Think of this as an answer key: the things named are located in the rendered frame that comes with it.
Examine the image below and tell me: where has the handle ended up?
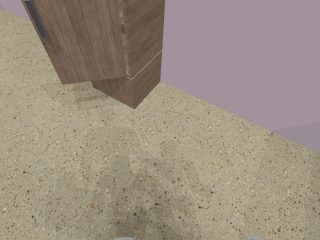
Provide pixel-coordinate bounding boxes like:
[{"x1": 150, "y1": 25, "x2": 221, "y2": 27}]
[{"x1": 24, "y1": 0, "x2": 48, "y2": 38}]

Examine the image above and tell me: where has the cupboard door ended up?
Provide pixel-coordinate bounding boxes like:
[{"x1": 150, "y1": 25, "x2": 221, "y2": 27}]
[{"x1": 21, "y1": 0, "x2": 127, "y2": 85}]

